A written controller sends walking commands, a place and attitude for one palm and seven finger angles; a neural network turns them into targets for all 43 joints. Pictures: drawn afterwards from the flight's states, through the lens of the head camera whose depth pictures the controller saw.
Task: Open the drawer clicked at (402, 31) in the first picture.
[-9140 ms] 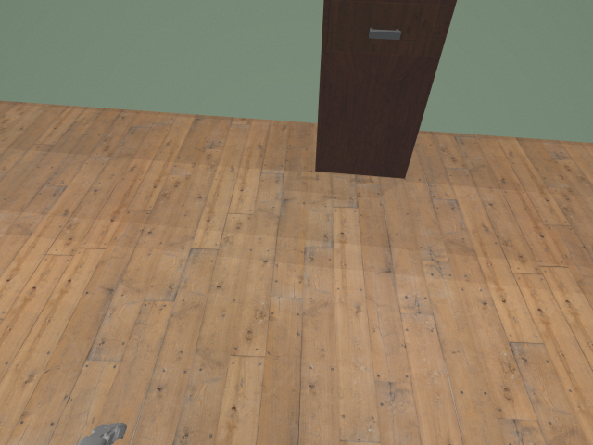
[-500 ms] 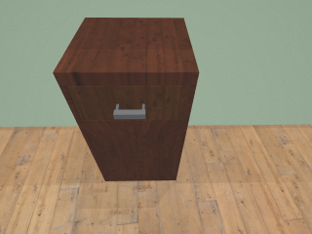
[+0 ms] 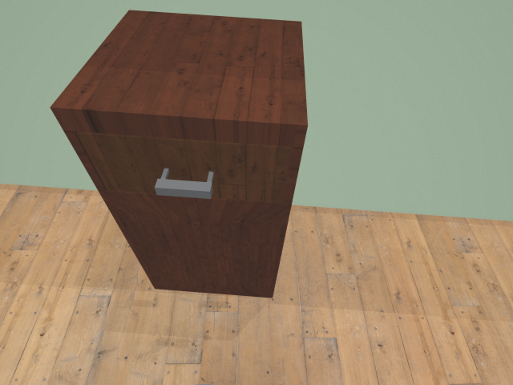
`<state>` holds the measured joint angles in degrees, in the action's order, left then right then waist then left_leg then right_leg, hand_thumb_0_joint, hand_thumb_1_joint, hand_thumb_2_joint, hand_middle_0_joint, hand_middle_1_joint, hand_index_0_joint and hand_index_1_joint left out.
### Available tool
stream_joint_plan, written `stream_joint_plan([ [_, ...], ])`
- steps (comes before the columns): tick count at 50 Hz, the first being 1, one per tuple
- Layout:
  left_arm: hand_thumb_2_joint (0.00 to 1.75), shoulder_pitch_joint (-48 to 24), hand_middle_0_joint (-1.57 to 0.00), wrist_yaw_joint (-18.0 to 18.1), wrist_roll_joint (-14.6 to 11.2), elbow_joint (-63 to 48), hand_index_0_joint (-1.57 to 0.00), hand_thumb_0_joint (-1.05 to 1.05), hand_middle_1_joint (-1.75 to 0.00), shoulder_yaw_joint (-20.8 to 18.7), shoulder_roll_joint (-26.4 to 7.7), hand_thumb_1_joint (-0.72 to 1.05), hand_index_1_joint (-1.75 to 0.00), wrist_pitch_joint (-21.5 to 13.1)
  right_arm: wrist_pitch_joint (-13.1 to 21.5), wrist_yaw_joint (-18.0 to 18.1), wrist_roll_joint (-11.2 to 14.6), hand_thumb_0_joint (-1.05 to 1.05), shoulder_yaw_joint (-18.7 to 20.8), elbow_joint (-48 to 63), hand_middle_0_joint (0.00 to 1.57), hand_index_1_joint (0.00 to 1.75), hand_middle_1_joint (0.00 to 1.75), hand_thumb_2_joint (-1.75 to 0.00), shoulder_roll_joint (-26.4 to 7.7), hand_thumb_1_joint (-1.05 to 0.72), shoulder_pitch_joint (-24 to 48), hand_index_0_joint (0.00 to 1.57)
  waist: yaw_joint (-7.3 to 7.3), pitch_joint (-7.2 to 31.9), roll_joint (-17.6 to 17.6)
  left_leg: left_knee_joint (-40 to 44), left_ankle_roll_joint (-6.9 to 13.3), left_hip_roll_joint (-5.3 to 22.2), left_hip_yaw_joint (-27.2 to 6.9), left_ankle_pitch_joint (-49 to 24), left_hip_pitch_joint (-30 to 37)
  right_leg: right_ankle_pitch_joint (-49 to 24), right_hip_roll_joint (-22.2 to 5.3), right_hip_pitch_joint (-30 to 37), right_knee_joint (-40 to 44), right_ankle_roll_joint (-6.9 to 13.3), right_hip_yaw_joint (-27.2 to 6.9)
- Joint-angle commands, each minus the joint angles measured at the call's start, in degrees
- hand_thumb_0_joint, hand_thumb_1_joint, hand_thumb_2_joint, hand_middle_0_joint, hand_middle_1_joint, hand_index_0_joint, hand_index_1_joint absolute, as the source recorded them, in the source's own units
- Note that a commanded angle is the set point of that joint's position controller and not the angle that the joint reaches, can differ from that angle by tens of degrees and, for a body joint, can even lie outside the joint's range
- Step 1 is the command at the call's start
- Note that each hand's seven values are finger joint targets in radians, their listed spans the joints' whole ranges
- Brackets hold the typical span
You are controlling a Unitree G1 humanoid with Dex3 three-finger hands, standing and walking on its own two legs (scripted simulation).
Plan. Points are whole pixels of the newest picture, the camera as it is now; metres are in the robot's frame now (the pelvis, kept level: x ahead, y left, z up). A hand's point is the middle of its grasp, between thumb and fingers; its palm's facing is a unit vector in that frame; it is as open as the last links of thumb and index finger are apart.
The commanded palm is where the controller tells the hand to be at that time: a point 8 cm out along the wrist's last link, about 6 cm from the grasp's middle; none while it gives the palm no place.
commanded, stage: come to a stop and stand still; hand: left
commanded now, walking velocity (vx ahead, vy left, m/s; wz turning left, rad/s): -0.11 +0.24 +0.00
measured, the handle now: (186, 181) +0.51 +0.19 -0.04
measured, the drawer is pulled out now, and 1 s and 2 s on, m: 0.00 0.00 0.00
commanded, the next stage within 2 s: none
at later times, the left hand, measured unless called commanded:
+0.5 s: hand out of the picture +0.01 +0.21 -0.17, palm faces +0.00 -0.97 -0.25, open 7.3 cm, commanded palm none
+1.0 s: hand out of the picture -0.10 +0.27 -0.18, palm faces +0.05 -0.99 -0.16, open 7.3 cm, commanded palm none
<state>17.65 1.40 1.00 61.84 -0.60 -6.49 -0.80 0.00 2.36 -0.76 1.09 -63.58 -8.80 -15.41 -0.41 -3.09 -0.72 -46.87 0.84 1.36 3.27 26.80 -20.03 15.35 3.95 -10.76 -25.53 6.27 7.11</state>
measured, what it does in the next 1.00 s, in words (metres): steps to the left: left foot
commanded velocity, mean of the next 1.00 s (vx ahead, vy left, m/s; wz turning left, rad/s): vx -0.02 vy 0.02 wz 0.00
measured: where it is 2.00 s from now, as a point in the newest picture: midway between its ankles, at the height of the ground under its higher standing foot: outside the picture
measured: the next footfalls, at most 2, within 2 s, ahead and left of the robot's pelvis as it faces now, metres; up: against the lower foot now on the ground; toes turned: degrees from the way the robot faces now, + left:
left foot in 0.10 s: +0.04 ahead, +0.13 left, +0.00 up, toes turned +0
left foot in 1.54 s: -0.14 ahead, +0.19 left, +0.00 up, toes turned +4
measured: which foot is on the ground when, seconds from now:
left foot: up 0.00-0.08, down 0.10-1.00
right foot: down 0.00-1.00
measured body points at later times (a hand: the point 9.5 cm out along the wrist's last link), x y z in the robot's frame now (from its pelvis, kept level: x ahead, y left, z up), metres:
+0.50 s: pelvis -0.02 +0.02 +0.00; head -0.03 +0.02 +0.45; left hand +0.01 +0.26 -0.15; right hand +0.04 -0.21 -0.15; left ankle +0.00 +0.13 -0.73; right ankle -0.01 -0.05 -0.74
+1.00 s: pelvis -0.08 +0.10 +0.00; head -0.09 +0.11 +0.45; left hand -0.11 +0.32 -0.17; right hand -0.07 -0.13 -0.15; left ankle +0.00 +0.13 -0.74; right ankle -0.02 -0.05 -0.73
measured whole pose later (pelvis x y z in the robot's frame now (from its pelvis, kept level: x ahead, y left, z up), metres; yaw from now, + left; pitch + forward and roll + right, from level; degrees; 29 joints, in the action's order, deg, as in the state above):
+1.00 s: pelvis -0.08 +0.10 +0.00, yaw +0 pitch -4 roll -2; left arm 22.6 1.4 1.3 59.5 -0.8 -8.3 2.0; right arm -2.1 0.6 -1.3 0.1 -59.8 -9.4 -18.3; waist -0.3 -1.2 0.7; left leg -26.8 7.1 -4.5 3.2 8.4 -15.8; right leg 18.6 -0.8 -15.3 -30.2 1.8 1.4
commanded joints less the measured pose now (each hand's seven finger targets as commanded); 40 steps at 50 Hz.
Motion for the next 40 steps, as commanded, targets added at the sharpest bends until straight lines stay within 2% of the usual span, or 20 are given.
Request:
stream_joint_plan([
  [1, 0.9, 4.72, -0.2, 1.1, -0.19, -1.39, -0.2, 0.0, -0.3, -1.31, -8.15, 0.9, -0.3, -1.74, 0.58, -0.05, 0.9, 0.0, -0.66, 2.32, 0.2, 0.3, 0.3, -0.9, 0.24, -0.9, -3.16, 0.2, 0.27, 5.08, -0.39, 12.22, -1.38, -0.17, -1.18, -6.8, 2.16, -44.8, -18.25, 7.22, 3.71, 4.17, -15.26],
  [3, 0.9, 4.28, -0.2, 1.31, -0.26, -1.6, -0.2, 0.0, -0.3, -1.56, -8.34, 0.9, -0.3, -1.4, 0.32, 0.19, 1.15, 0.0, -0.07, 2.84, 0.2, 0.3, 0.3, -0.9, -0.97, -0.9, -3.71, 0.2, 0.91, 5.48, -3.36, 18.8, -1.31, -0.06, -1.41, -11.67, 5.14, -45.69, -18.18, 7.16, 0.82, 1.74, -14.79],
  [6, 0.9, 4.17, -0.2, 1.52, -0.62, -2.16, -0.2, 0.0, -0.3, -1.4, -6.65, 0.9, -0.3, -0.6, 0.02, 0.82, 0.61, 0.0, 0.44, 3.88, 0.2, 0.3, 0.3, -0.9, -4.32, -0.9, -2.12, 0.2, 0.33, 4.54, -0.08, 18.69, 1.06, 5.39, -4.27, -32.46, 11.88, -33.67, -14.35, 0.96, 1.0, -4.1, -12.83],
  [9, 0.9, 3.72, -0.2, 1.78, -0.22, -2.31, -0.2, 0.0, -0.3, -1.27, -7.23, 0.9, -0.3, 0.37, -0.61, 0.78, 0.42, 0.0, 0.25, 4.9, 0.2, 0.3, 0.3, -0.9, -3.98, -0.9, 0.23, 0.2, -0.16, -0.06, 4.4, 19.13, 1.73, 5.94, -5.46, -30.25, 8.82, -24.39, -13.84, -0.94, 2.37, -4.48, -13.42],
  [13, 0.9, 2.81, -0.2, 1.58, -0.08, -2.95, -0.2, 0.0, -0.3, -0.79, -6.94, 0.9, -0.3, 0.39, -0.79, 0.37, 0.37, 0.0, 0.15, 5.8, 0.2, 0.3, 0.3, -0.9, -3.96, -0.9, 0.54, 0.2, 0.08, -0.2, -0.6, 21.8, 1.18, 4.99, -5.7, -21.97, 8.18, -16.32, -13.66, -1.05, 5.11, -4.23, -14.16],
  [16, 0.9, 1.59, -0.2, 1.32, -0.25, -3.57, -0.2, 0.0, -0.3, -0.4, -6.75, 0.9, -0.3, 0.32, -0.6, -0.01, 0.12, 0.0, -0.05, 5.77, 0.2, 0.3, 0.3, -0.9, -4.14, -0.9, 0.68, 0.2, 0.12, 0.05, -0.65, 24.42, 1.25, 4.65, -6.5, -17.9, 8.42, -7.43, -12.69, -1.65, 7.39, -3.9, -14.04],
  [17, 0.9, 7.27, -0.2, 3.92, 0.29, -3.38, -0.2, 0.0, -0.3, -1.41, -9.25, 0.9, -0.3, -1.43, 0.77, 0.03, 0.71, 0.0, 1.4, 10.22, 0.2, 0.3, 0.3, -0.9, -7.16, -0.9, 3.86, 0.2, -0.66, 0.6, -3.68, 9.66, -0.75, 2.08, -0.03, -16.27, 7.15, -56.23, -15.27, -0.01, 6.05, -11.81, -19.02],
  [18, 0.9, 5.11, -0.2, 3.89, 0.17, -3.81, -0.2, 0.0, -0.3, -1.23, -11.87, 0.9, -0.3, -2.01, 0.21, -0.4, 0.7, 0.0, 0.33, 11.31, 0.2, 0.3, 0.3, -0.9, -5.38, -0.9, 0.71, 0.2, 1.9, 3.43, -3.78, 9.91, -0.61, -0.26, 0.31, -7.67, 0.2, -70.15, -19.03, 10.11, 0.19, -9.63, -17.25],
  [19, 0.9, 6.25, -0.2, 3.57, 0.03, -5.57, -0.2, 0.0, -0.3, -1.46, -11.97, 0.9, -0.3, -1.79, -0.31, -0.54, 0.27, 0.0, 0.27, 10.87, 0.2, 0.3, 0.3, -0.9, -3.42, -0.9, -1.31, 0.2, 0.49, 9.15, -6.47, 8.67, 1.19, -0.73, -2.19, -5.44, -0.56, -68.29, -19.97, 14.21, -2.72, -7.21, -17.59],
  [20, 0.9, 5.86, -0.2, 3.38, 0.17, -6.82, -0.2, 0.0, -0.3, -1.47, -11.23, 0.9, -0.3, -1.52, -0.52, -0.75, 0.36, 0.0, 0.58, 11.95, 0.2, 0.3, 0.3, -0.9, -3.98, -0.9, -0.56, 0.2, 0.41, 10.6, -7.81, 7.17, 1.51, -0.19, -3.13, -5.11, -1.8, -61.93, -19.73, 14.69, -2.86, -3.4, -15.93],
  [21, 0.9, 4.55, -0.2, 3.04, 0.23, -7.64, -0.2, 0.0, -0.3, -1.28, -10.87, 0.9, -0.3, -1.35, -0.75, -0.96, 0.49, 0.0, 0.51, 12.33, 0.2, 0.3, 0.3, -0.9, -3.88, -0.9, 0.31, 0.2, 0.33, 10.87, -5.71, 7.27, 1.2, -0.06, -3.24, -5.45, -0.6, -51.63, -19.61, 13.04, -1.61, 0.59, -15.6],
  [22, 0.9, 3.53, -0.2, 2.68, 0.23, -8.56, -0.2, 0.0, -0.3, -1.26, -11.35, 0.9, -0.3, -1.08, -1.03, -1.16, 0.5, 0.0, 0.44, 12.74, 0.2, 0.3, 0.3, -0.9, -3.41, -0.9, 0.81, 0.2, 0.35, 9.7, -4.13, 8.26, 0.71, -0.6, -2.92, -5.55, 0.98, -40.81, -18.93, 9.53, 0.2, 2.43, -15.86],
  [23, 0.9, 1.35, -0.2, 2.56, 0.22, -9.63, -0.2, 0.0, -0.3, -1.18, -11.57, 0.9, -0.3, -0.7, -1.18, -1.39, 0.34, 0.0, 0.36, 12.69, 0.2, 0.3, 0.3, -0.9, -3.17, -0.9, 0.07, 0.2, 1.35, 6.19, -1.98, 11.31, 0.42, -0.7, -2.04, -7.02, 3.47, -29.86, -18.09, 3.98, 1.72, 2.75, -14.89],
  [24, 0.9, 0.14, -0.2, 2.33, 0.09, -9.89, -0.2, 0.0, -0.3, -0.96, -11.73, 0.9, -0.3, -0.4, -1.23, -1.51, 0.09, 0.0, 0.16, 12.14, 0.2, 0.3, 0.3, -0.9, -3.05, -0.9, -0.82, 0.2, 1.77, 4.12, -2.38, 14.21, 0.26, -1.22, -1.66, -8.97, 6.41, -18.42, -16.66, -0.55, 3.35, 1.98, -14.4],
  [26, 0.9, -1.48, -0.2, 1.83, -0.23, -9.95, -0.2, 0.0, -0.3, -0.74, -11.19, 0.9, -0.3, 0.18, -1.08, -1.65, -0.18, 0.0, 0.14, 11.37, 0.2, 0.3, 0.3, -0.9, -4.59, -0.9, -2.63, 0.2, 2.27, -2.03, -1.28, 17.26, 0.7, 0.16, -3.81, -10.32, 8.1, 3.82, -13.75, -9.42, 6.25, -0.24, -13.78],
  [27, 0.9, -1.6, -0.2, 1.61, -0.33, -10.06, -0.2, 0.0, -0.3, -0.78, -10.96, 0.9, -0.3, 0.36, -0.94, -1.73, -0.4, 0.0, 0.13, 11.2, 0.2, 0.3, 0.3, -0.9, -5.58, -0.9, -3.21, 0.2, 2.09, -4.49, -0.03, 19.34, 1.43, 1.66, -6.04, -9.74, 6.25, 9.84, -12.04, -11.31, 6.65, -1.06, -13.48],
  [29, 0.9, -1.42, -0.2, 1.39, -0.14, -10.23, -0.2, 0.0, -0.3, -1.02, -10.71, 0.9, -0.3, 1.03, -0.88, -1.92, -0.83, 0.0, 0.14, 11.15, 0.2, 0.3, 0.3, -0.9, -7.03, -0.9, -3.35, 0.2, 1.28, -7.39, 3.18, 24.51, 2.39, 3.72, -9.47, -2.31, -0.81, 14.35, -9.73, -9.88, 4.82, -2.18, -10.57],
  [32, 0.9, 1.04, -0.2, 0.94, -0.03, -10.05, -0.2, 0.0, -0.3, -0.96, -9.68, 0.9, -0.3, 1.6, -0.63, -1.82, -1.12, 0.0, 0.12, 11.41, 0.2, 0.3, 0.3, -0.9, -8.79, -0.9, -2.54, 0.2, -0.28, -7.54, 4.74, 32.97, 3.94, 5.52, -15.04, 8.5, -9.26, 10.56, -6.33, -3.2, -1.22, -3.75, -7.04],
  [35, 0.9, 3.5, -0.2, 0.62, 0.13, -9.03, -0.2, 0.0, -0.3, -0.82, -8.39, 0.9, -0.3, 1.63, -0.21, -1.47, -0.83, 0.0, 0.12, 11.23, 0.2, 0.3, 0.3, -0.9, -9.42, -0.9, -2.31, 0.2, -1.34, -3.25, 4.2, 35.78, 5.03, 6.88, -17.75, 9.37, -9.29, 6.12, -5.23, 0.84, -5.2, -4.1, -5.42],
  [40, 0.9, 5.12, -0.2, 0.23, 0.16, -7.76, -0.2, 0.0, -0.3, -0.89, -7.39, 0.9, -0.3, 1.59, -0.2, -1.18, -0.64, 0.0, 0.3, 9.86, 0.2, 0.3, 0.3, -0.9, -9.36, -0.9, -2.59, 0.2, -1.2, 0.37, 3.2, 36.14, 5.18, 6.93, -17.66, 9.59, -6.37, 6.09, -5.03, 0.99, -5.22, -4.14, -5.56],
])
